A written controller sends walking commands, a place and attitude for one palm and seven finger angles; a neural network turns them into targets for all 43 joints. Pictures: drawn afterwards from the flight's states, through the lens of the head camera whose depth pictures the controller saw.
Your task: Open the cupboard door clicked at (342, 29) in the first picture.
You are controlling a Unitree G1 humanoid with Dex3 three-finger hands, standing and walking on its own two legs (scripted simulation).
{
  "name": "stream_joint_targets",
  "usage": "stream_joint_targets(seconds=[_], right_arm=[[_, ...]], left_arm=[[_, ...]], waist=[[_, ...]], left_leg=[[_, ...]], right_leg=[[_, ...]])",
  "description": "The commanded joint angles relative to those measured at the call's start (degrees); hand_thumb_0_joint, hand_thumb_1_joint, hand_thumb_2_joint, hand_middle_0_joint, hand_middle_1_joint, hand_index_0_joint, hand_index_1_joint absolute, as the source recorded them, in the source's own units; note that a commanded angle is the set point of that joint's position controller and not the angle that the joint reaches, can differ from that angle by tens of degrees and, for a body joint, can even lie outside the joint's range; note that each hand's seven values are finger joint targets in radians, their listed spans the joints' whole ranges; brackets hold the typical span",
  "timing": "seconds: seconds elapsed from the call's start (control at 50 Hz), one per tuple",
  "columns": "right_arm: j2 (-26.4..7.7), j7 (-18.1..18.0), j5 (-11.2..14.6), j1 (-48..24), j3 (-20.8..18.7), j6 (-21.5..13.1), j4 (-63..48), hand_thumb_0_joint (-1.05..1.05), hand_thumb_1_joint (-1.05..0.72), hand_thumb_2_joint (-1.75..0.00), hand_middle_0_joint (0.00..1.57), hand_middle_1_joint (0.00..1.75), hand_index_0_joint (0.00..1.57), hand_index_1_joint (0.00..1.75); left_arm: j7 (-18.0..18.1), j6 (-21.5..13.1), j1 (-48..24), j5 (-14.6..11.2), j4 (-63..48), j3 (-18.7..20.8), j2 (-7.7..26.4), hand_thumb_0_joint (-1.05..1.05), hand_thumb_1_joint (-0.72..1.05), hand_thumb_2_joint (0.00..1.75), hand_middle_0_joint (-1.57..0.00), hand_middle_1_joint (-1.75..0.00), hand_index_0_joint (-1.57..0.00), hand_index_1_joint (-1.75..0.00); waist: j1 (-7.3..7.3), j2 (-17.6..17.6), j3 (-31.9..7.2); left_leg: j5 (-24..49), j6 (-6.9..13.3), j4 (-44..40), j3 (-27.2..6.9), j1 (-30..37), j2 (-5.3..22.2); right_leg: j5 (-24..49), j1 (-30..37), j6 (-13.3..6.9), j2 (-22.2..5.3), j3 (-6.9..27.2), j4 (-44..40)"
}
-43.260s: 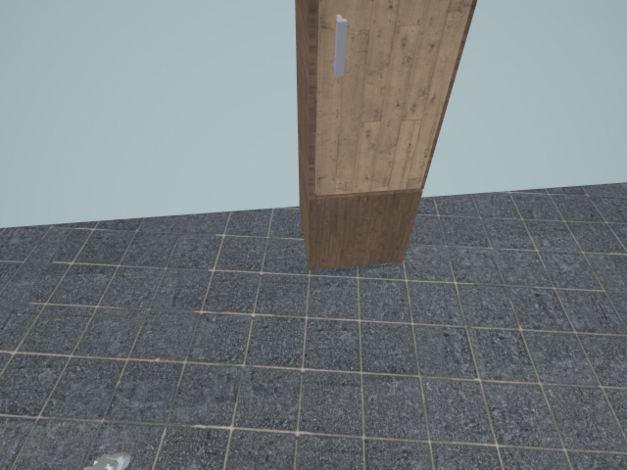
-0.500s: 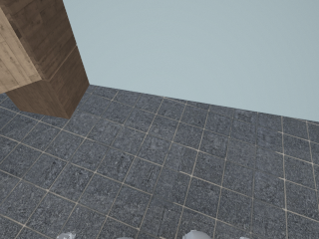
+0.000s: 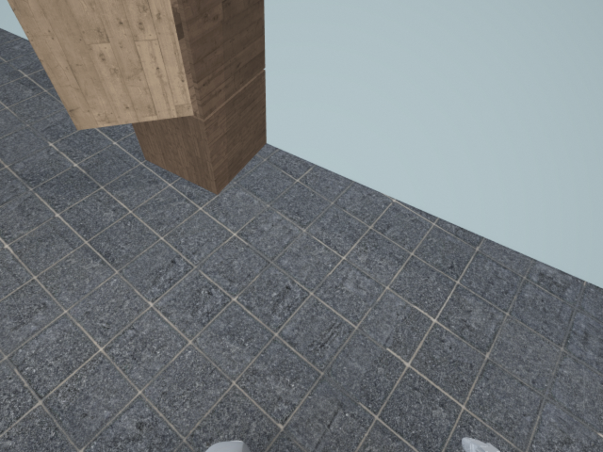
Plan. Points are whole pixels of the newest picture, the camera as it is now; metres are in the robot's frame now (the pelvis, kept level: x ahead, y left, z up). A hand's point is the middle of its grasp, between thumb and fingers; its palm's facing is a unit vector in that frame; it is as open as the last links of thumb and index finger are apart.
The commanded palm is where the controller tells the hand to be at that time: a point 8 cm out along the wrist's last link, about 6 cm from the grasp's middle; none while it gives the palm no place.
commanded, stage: turn to face it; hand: left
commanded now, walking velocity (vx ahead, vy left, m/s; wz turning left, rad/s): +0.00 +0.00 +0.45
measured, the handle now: out of the picture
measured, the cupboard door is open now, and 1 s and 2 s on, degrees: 46 46 46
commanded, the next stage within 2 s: take the last steps up to it in 0.38 s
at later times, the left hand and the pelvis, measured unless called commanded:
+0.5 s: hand out of the picture +0.03 +0.17 -0.14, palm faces +0.22 -0.95 -0.22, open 7.4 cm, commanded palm none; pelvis +0.01 -0.03 +0.02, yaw +12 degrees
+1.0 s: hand (138, 445) +0.14 +0.23 -0.14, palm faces +0.29 -0.93 -0.22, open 7.4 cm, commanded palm none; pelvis +0.10 +0.02 +0.01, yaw +17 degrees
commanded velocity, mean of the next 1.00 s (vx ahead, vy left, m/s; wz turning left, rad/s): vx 0.16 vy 0.08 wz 0.24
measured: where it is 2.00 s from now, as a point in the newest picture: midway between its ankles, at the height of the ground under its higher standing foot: (222, 365)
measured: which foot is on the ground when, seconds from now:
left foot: down 0.00-0.30, up 0.32-0.60, down 0.62-0.98, up 1.00-1.00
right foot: up 0.00-0.28, down 0.30-0.62, up 0.64-0.96, down 0.98-1.00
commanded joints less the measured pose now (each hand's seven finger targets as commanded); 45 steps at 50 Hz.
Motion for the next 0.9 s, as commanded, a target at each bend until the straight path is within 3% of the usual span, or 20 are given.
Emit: stream_joint_targets(seconds=[0.0, 0.06, 0.16, 0.22, 0.24, 0.26, 0.28, 0.32, 0.38, 0.46, 0.52, 0.56, 0.58, 0.6, 0.62, 0.64, 0.68, 0.72, 0.78, 0.88], right_arm=[[-13.02, -2.15, -0.77, 8.0, -3.04, -1.41, -2.28, 0.0, -0.9, -0.9, 0.2, 0.3, 0.2, 0.3], [-9.92, -2.57, -0.86, 2.96, -1.75, -1.56, -3.02, 0.0, -0.9, -0.9, 0.2, 0.3, 0.2, 0.3], [-10.39, -2.38, -1.1, 2.0, -1.85, -1.0, -2.8, 0.0, -0.9, -0.9, 0.2, 0.3, 0.2, 0.3], [-9.5, -2.03, -0.62, 0.0, -1.81, -0.61, -3.03, 0.0, -0.9, -0.9, 0.2, 0.3, 0.2, 0.3], [-8.01, -1.8, -0.33, -0.58, -1.68, -0.55, -3.22, 0.0, -0.9, -0.9, 0.2, 0.3, 0.2, 0.3], [-4.69, -1.47, 0.18, 0.08, -1.22, -0.52, -3.85, 0.0, -0.9, -0.9, 0.2, 0.3, 0.2, 0.3], [-3.85, -1.23, 0.12, -1.13, -1.0, -0.44, -5.15, 0.0, -0.9, -0.9, 0.2, 0.3, 0.2, 0.3], [-4.64, -0.87, -0.21, -0.49, -1.66, 0.15, -3.77, 0.0, -0.9, -0.9, 0.2, 0.3, 0.2, 0.3], [-3.37, -0.54, -0.07, 0.74, -1.12, 0.69, -1.49, 0.0, -0.9, -0.9, 0.2, 0.3, 0.2, 0.3], [-0.56, -0.43, 0.34, -1.17, -0.15, 0.09, -0.88, 0.0, -0.9, -0.9, 0.2, 0.3, 0.2, 0.3], [-0.35, -0.36, 0.16, 0.39, 0.28, -0.89, -0.2, 0.0, -0.9, -0.9, 0.2, 0.3, 0.2, 0.3], [-2.32, -0.56, -0.15, 5.16, 0.2, -1.77, 1.29, 0.0, -0.9, -0.9, 0.2, 0.3, 0.2, 0.3], [-6.0, -0.91, -0.45, 8.14, -0.73, -2.31, 1.8, 0.0, -0.9, -0.9, 0.2, 0.3, 0.2, 0.3], [-11.69, -1.44, -1.19, 12.44, -2.12, -2.29, 2.19, 0.0, -0.9, -0.9, 0.2, 0.3, 0.2, 0.3], [-12.47, -1.93, -0.99, 15.72, -2.33, -2.04, 3.1, 0.0, -0.9, -0.9, 0.2, 0.3, 0.2, 0.3], [-10.8, -2.01, -1.13, 14.88, -1.69, -2.2, 3.12, 0.0, -0.9, -0.9, 0.2, 0.3, 0.2, 0.3], [-7.04, -2.64, -0.9, 11.33, -0.58, -3.44, 2.65, 0.0, -0.9, -0.9, 0.2, 0.3, 0.2, 0.3], [-5.8, -2.77, -0.69, 10.27, 0.14, -4.39, 2.76, 0.0, -0.9, -0.9, 0.2, 0.3, 0.2, 0.3], [-5.39, -2.78, -0.65, 13.01, 0.36, -5.07, 4.41, 0.0, -0.9, -0.9, 0.2, 0.3, 0.2, 0.3], [-5.29, -2.32, -0.77, 13.92, 0.46, -4.56, 6.46, 0.0, -0.9, -0.9, 0.2, 0.3, 0.2, 0.3]], left_arm=[[0.91, -0.84, -6.45, 0.27, -7.02, 2.03, 5.16, 0.0, 0.9, 0.9, -0.2, -0.3, -0.2, -0.3], [0.34, -0.43, -3.96, 0.32, -4.59, 1.98, 4.74, 0.0, 0.9, 0.9, -0.2, -0.3, -0.2, -0.3], [0.36, -0.49, -2.1, 0.06, -3.74, 1.49, 3.65, 0.0, 0.9, 0.9, -0.2, -0.3, -0.2, -0.3], [0.56, -1.22, 2.6, 0.08, -2.2, 1.77, 4.27, 0.0, 0.9, 0.9, -0.2, -0.3, -0.2, -0.3], [0.84, -1.72, 4.59, 0.22, -1.59, 2.19, 5.61, 0.0, 0.9, 0.9, -0.2, -0.3, -0.2, -0.3], [1.32, -2.37, 5.56, 0.97, -1.67, 3.01, 9.83, 0.0, 0.9, 0.9, -0.2, -0.3, -0.2, -0.3], [1.39, -2.47, 4.96, 1.18, -2.46, 3.58, 13.58, 0.0, 0.9, 0.9, -0.2, -0.3, -0.2, -0.3], [1.88, -2.61, 0.12, 0.81, -3.6, 2.77, 9.67, 0.0, 0.9, 0.9, -0.2, -0.3, -0.2, -0.3], [1.53, -2.99, -1.48, 0.7, -3.35, 1.89, 7.71, 0.0, 0.9, 0.9, -0.2, -0.3, -0.2, -0.3], [1.58, -3.12, 2.39, 1.2, -1.13, 2.33, 8.66, 0.0, 0.9, 0.9, -0.2, -0.3, -0.2, -0.3], [1.07, -3.3, 4.53, 1.02, 0.84, 2.96, 9.95, 0.0, 0.9, 0.9, -0.2, -0.3, -0.2, -0.3], [0.43, -2.99, 2.84, 0.42, 0.7, 3.17, 9.65, 0.0, 0.9, 0.9, -0.2, -0.3, -0.2, -0.3], [-0.01, -2.66, 1.96, 0.01, -0.12, 2.97, 7.34, 0.0, 0.9, 0.9, -0.2, -0.3, -0.2, -0.3], [-0.56, -2.44, 0.25, -0.22, -2.34, 2.2, 3.6, 0.0, 0.9, 0.9, -0.2, -0.3, -0.2, -0.3], [-0.56, -2.51, -5.83, 0.45, -4.16, 1.48, 3.69, 0.0, 0.9, 0.9, -0.2, -0.3, -0.2, -0.3], [-0.72, -2.7, -7.7, 0.66, -4.25, 1.71, 3.71, 0.0, 0.9, 0.9, -0.2, -0.3, -0.2, -0.3], [-1.23, -2.9, -6.99, 0.92, -2.22, 1.96, 3.03, 0.0, 0.9, 0.9, -0.2, -0.3, -0.2, -0.3], [-1.69, -3.0, -4.51, 0.82, -0.51, 1.65, 2.49, 0.0, 0.9, 0.9, -0.2, -0.3, -0.2, -0.3], [-1.68, -3.19, -5.27, 0.61, -0.24, 1.02, 1.48, 0.0, 0.9, 0.9, -0.2, -0.3, -0.2, -0.3], [-1.63, -3.6, -5.7, 0.63, -0.14, 0.81, 1.08, 0.0, 0.9, 0.9, -0.2, -0.3, -0.2, -0.3]], waist=[[-4.07, 15.94, -11.05], [-1.28, 14.67, -7.55], [-0.63, 12.65, -7.88], [1.85, 11.3, -7.34], [2.94, 7.32, -7.18], [3.49, -5.41, -7.27], [3.98, -15.09, -5.7], [1.27, -7.2, -4.12], [0.13, -9.3, -3.88], [2.23, -6.63, -4.92], [2.48, -7.21, -5.73], [0.02, -2.59, -6.03], [-1.78, 7.28, -7.54], [-3.8, 23.46, -7.16], [-5.84, 20.48, -5.03], [-5.27, 16.89, -3.52], [-2.44, 15.17, -1.62], [-0.77, 11.41, -2.28], [-0.9, 9.44, -4.07], [-0.09, 10.14, -2.32]], left_leg=[[23.31, 11.12, -15.1, -23.54, 14.47, 18.04], [19.72, 7.83, -16.18, -17.66, 9.48, 13.65], [12.97, 7.78, -16.3, -18.37, 5.55, 12.62], [7.62, 5.39, -13.33, -17.7, -1.49, 10.12], [2.78, 3.07, -9.89, -15.67, -5.56, 7.11], [-5.78, -0.52, 0.76, -9.69, -12.96, 0.44], [-17.4, -2.62, 15.92, -4.48, -13.76, -3.66], [-14.21, -2.05, 27.75, -7.62, -11.89, 0.05], [-10.37, -3.44, 27.29, -4.7, -9.9, 0.91], [-12.09, -3.69, 11.17, -0.78, -4.6, -0.1], [-8.01, -3.32, -0.76, 1.66, 0.71, -1.02], [-2.42, -2.15, -11.66, 1.22, 11.21, -1.02], [-5.33, 1.05, -16.67, -8.59, 18.09, 5.62], [-8.45, 7.83, -21.81, -26.65, 22.63, 18.25], [-10.39, 12.23, -24.32, -29.29, 20.13, 21.5], [-14.21, 13.13, -25.74, -29.09, 16.57, 20.42], [-10.29, 10.86, -25.51, -23.65, 12.72, 15.9], [-0.97, 9.71, -25.08, -18.02, 13.41, 13.3], [9.5, 10.57, -23.63, -13.97, 15.74, 12.46], [6.5, 9.86, -21.71, -11.9, 9.95, 11.25]], right_leg=[[-2.48, -15.74, -0.07, 1.94, 7.89, 18.56], [3.33, -12.34, -0.03, 3.3, 7.86, 14.34], [3.19, -2.75, -0.63, 6.55, 5.53, -1.2], [12.68, 8.31, -0.99, 7.93, 4.62, -14.86], [14.79, 13.37, -1.47, 5.64, 6.82, -22.11], [9.5, 17.25, -5.2, -5.39, 20.57, -30.32], [12.01, 11.55, -11.78, -17.32, 32.11, -35.71], [15.59, 5.21, -13.64, -14.4, 25.09, -34.06], [30.46, 6.69, -11.09, -8.62, 13.31, -29.96], [36.42, 10.77, -11.4, -8.63, 11.16, -27.53], [27.89, 11.31, -9.89, -9.22, 11.08, -26.24], [13.35, 3.36, -6.87, -7.51, 8.32, -22.45], [4.83, -5.17, -4.03, -3.29, 4.12, -13.75], [-5.95, -17.14, -0.9, 4.62, -2.64, 1.03], [-6.64, -21.26, -2.08, 4.3, 2.25, 10.52], [-3.22, -22.39, -2.95, 2.76, 5.25, 15.01], [4.58, -21.92, -3.39, 2.07, 7.34, 18.23], [8.31, -19.06, -3.15, 2.18, 6.2, 15.29], [9.06, -15.26, -2.68, 2.87, 4.66, 5.38], [10.66, -2.85, -2.52, 5.77, 1.69, -9.23]])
